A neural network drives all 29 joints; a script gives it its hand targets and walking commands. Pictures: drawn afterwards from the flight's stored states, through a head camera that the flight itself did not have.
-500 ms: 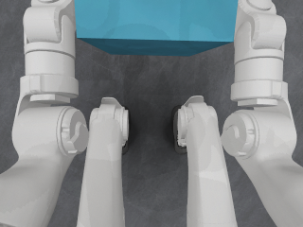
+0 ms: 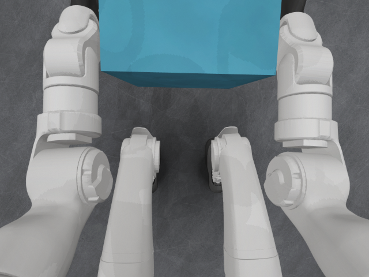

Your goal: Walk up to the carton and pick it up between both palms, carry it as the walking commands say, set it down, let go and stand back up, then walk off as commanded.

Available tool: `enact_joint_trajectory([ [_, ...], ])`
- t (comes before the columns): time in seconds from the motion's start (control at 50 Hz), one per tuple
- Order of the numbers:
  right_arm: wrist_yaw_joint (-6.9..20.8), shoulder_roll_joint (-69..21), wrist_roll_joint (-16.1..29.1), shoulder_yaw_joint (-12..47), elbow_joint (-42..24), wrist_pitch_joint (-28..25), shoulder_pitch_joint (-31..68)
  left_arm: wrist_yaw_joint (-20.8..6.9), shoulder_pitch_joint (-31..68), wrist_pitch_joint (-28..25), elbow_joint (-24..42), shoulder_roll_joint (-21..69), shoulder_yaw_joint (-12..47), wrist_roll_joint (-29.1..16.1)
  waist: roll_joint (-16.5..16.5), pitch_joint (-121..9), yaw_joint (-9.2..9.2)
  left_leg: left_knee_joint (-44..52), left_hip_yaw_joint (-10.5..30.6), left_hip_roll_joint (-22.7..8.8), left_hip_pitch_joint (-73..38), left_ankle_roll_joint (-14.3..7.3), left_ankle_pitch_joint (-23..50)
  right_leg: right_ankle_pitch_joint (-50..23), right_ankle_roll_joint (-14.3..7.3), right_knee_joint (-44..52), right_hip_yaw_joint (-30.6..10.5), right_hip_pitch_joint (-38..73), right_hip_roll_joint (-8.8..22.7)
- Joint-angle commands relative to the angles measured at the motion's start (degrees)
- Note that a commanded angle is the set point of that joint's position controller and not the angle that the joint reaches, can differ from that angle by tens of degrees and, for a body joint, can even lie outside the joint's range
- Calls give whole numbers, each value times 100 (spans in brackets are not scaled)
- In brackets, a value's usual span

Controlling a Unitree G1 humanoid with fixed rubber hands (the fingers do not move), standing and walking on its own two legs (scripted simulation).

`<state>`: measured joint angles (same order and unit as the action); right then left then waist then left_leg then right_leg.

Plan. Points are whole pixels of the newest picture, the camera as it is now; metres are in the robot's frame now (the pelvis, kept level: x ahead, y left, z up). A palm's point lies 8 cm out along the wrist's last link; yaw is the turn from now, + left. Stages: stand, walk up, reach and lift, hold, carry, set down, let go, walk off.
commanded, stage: reach and lift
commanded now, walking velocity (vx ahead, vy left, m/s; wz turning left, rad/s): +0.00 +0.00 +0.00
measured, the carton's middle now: (186, 23) +0.54 +0.00 -0.12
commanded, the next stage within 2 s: none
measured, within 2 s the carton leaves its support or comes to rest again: neither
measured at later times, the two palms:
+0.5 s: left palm (64, 4) +0.51 +0.16 +0.00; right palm (312, 11) +0.50 -0.15 +0.00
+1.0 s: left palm out of the picture +0.48 +0.16 +0.08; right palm out of the picture +0.47 -0.16 +0.08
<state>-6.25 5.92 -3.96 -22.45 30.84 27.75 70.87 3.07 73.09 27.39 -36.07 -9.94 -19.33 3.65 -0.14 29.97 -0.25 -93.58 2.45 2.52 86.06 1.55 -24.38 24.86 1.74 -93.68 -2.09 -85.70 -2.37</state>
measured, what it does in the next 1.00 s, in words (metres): rises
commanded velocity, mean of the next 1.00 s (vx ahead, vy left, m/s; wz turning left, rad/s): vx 0.00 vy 0.00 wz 0.00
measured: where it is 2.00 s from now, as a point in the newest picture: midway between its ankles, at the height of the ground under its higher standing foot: (183, 175)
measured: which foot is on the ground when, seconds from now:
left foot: down 0.00-1.00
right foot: down 0.00-1.00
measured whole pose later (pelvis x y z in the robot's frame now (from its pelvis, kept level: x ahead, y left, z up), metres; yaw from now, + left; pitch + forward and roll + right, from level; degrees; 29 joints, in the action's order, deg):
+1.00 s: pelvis +0.02 +0.00 +0.13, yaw +0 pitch +7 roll +0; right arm -4.8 -0.3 -6.7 -22.1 26.3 26.3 53.2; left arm 0.7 56.1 25.6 -32.9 -4.7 -18.5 6.5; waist 0.0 27.9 0.1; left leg -64.6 3.3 2.0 54.0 1.3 -17.8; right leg 18.2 0.9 -64.7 -2.5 -53.8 -2.1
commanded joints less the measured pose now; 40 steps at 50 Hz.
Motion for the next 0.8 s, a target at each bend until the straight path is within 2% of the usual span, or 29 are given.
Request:
enact_joint_trajectory([
  [0.0,1884,-6160,1103,3569,-451,-161,4646,-1576,4355,-197,817,6592,3046,-999,117,-13068,41,1422,-442,662,-3450,-87,233,-324,-106,1346,481,3149,-665],
  [0.02,1866,-6228,1307,3838,-1019,-204,4935,-1559,4703,-213,1321,6589,3285,-1165,250,-14209,86,1377,-494,692,-3994,-51,414,-486,-143,1438,410,3747,-704],
  [0.04,1887,-6152,1054,3511,-445,-164,4559,-1549,4463,-192,980,6595,3206,-1081,58,-13551,-172,1539,-348,662,-4012,-66,237,-292,-110,1468,550,3228,-654],
  [0.08,1903,-6249,1304,3998,-1080,-207,4712,-1591,4115,-171,1001,6602,3350,-1116,94,-13717,140,1597,-427,683,-4083,-81,542,-579,-85,1664,400,3883,-655],
  [0.12,1944,-6145,1153,3687,-519,-191,4497,-1521,4022,-173,771,6780,3235,-1025,165,-13426,27,1674,-322,651,-4209,-31,413,-358,-142,1639,466,3282,-661],
  [0.14,1954,-6136,1144,3662,-651,-259,4386,-1547,4294,-257,1300,6759,3429,-1066,302,-13615,-147,1615,-384,675,-4235,-1,451,-447,-152,1699,436,3388,-710],
  [0.16,1954,-6332,1102,3665,-488,-176,4115,-1547,4281,-230,1254,6632,3361,-1115,89,-13652,-127,1777,-372,690,-4461,-54,471,-443,-107,1779,508,3544,-702],
  [0.2,1965,-6314,1326,4015,-1006,-261,4207,-1556,3891,-209,1318,7146,3667,-1349,204,-14068,-134,1802,-295,686,-4976,48,933,-875,-155,1817,490,3879,-682],
  [0.22,1907,-6053,1260,3873,-1107,-313,4712,-1543,3812,-219,866,6848,3249,-1029,278,-13530,-8,1825,-344,714,-4296,-41,697,-649,-122,1868,397,3832,-677],
  [0.26,1917,-6249,1255,3915,-1007,-269,4078,-1537,3928,-293,1400,6779,3543,-1118,135,-13718,-217,1841,-431,704,-4532,-22,869,-858,-98,2036,411,4166,-697],
  [0.28,1919,-6332,1183,3940,-722,-194,3978,-1566,3836,-240,1097,6694,3387,-1079,-21,-13407,20,2053,-389,683,-4415,-70,656,-694,-74,2137,360,4299,-664],
  [0.3,1952,-6397,1255,3938,-499,-278,4091,-1576,3369,-260,632,6826,3227,-869,248,-12485,278,2135,-334,620,-4169,-124,459,-373,-92,2091,273,3794,-609],
  [0.32,1963,-6301,1232,4129,-1372,-309,4277,-1550,3764,-275,1441,6841,3649,-1092,-19,-14042,23,2152,-274,706,-5158,-66,915,-884,-99,2136,453,4290,-723],
  [0.34,1924,-6399,1240,3931,-851,-294,3913,-1567,3703,-314,1315,6799,3639,-1101,155,-13528,-41,2152,-363,688,-4705,-39,762,-796,-124,2235,335,4416,-676],
  [0.36,1913,-6415,1258,4077,-1044,-298,3828,-1570,3719,-324,1595,6904,3758,-1202,199,-13716,-134,2158,-332,707,-4888,-17,1041,-1111,-137,2286,255,4772,-690],
  [0.38,1893,-6186,1096,3899,-759,-311,3777,-1602,3374,-301,906,6737,3349,-990,115,-12994,-141,2226,-299,688,-4524,-53,681,-651,-90,2313,368,4180,-642],
  [0.42,1901,-6524,1116,4084,-957,-313,3604,-1592,3470,-363,1366,7092,3629,-1142,186,-13423,-97,2402,-328,701,-5063,-51,866,-902,-110,2447,300,4705,-688],
  [0.44,1950,-6263,876,3689,-319,-306,3438,-1609,3346,-347,757,6835,3336,-888,246,-12309,-101,2452,-233,607,-4460,-38,383,-350,-173,2520,270,3953,-597],
  [0.46,1998,-6711,1134,4153,-1000,-350,3625,-1633,3164,-390,1203,7111,3625,-1042,-78,-13024,20,2528,-208,634,-5107,-107,794,-823,-118,2586,305,4539,-640],
  [0.48,1985,-6535,1137,4205,-1153,-369,3699,-1622,3447,-442,1605,6885,3700,-1091,27,-13527,82,2517,-272,713,-4984,-84,972,-994,-137,2596,177,4954,-682],
  [0.5,1938,-6326,1083,4058,-1041,-384,3540,-1619,3319,-345,1234,7047,3788,-1063,254,-13169,-223,2559,-234,667,-5095,-24,875,-988,-167,2670,252,4840,-659],
  [0.54,1941,-6491,1159,4152,-1104,-419,3612,-1661,2861,-405,1006,6960,3432,-917,40,-12936,22,2651,-236,652,-5229,-147,899,-791,-70,2784,240,4676,-611],
  [0.58,1953,-6574,1140,4338,-1196,-350,3180,-1642,2958,-424,1585,6960,3727,-986,13,-13378,-66,2730,-214,678,-5379,-99,1344,-1399,-84,2899,183,5377,-653],
  [0.6,1930,-6561,948,4073,-804,-339,3076,-1677,2762,-389,1039,6894,3494,-856,-134,-12603,64,2868,-215,650,-4997,-138,1136,-1133,-61,2920,220,5051,-629],
  [0.62,1950,-6246,855,4112,-1256,-453,3416,-1684,2823,-411,1234,7170,3721,-959,-19,-12948,-270,2852,-90,655,-5253,-44,938,-1014,-148,2844,324,4894,-650],
  [0.64,1956,-6575,993,4215,-1081,-367,2988,-1666,2722,-400,1276,6850,3664,-874,25,-12943,53,3019,-160,615,-5564,-98,1121,-1118,-103,3055,217,5159,-638],
  [0.68,2038,-6609,1039,4188,-921,-413,3198,-1666,2909,-458,1514,6806,3554,-728,226,-12578,201,3086,-209,647,-5551,-136,826,-708,-101,3074,226,4835,-643],
  [0.7,2059,-6567,1043,4159,-947,-408,3011,-1657,2955,-433,1677,7019,3781,-898,370,-12538,87,3206,-125,599,-5900,-92,919,-843,-199,3164,192,4890,-628],
  [0.78,2009,-6511,958,4223,-1071,-389,3220,-1780,2728,-390,1189,7024,3677,-914,60,-12192,-100,3447,-17,552,-5627,-177,576,-575,-141,3440,167,5183,-530],
])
